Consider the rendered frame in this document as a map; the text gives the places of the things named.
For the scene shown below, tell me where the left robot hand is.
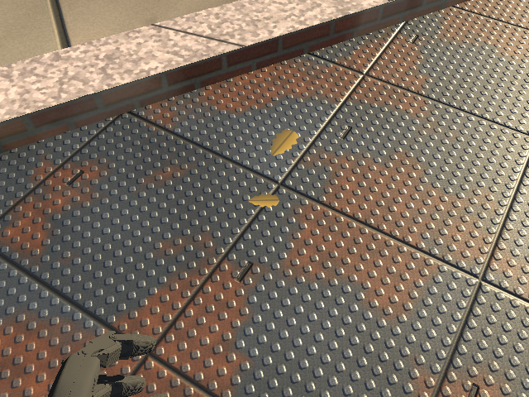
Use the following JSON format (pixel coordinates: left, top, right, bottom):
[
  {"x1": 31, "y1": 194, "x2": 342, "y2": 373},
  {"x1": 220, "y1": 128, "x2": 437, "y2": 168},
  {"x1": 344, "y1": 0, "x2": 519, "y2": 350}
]
[{"x1": 45, "y1": 331, "x2": 167, "y2": 397}]

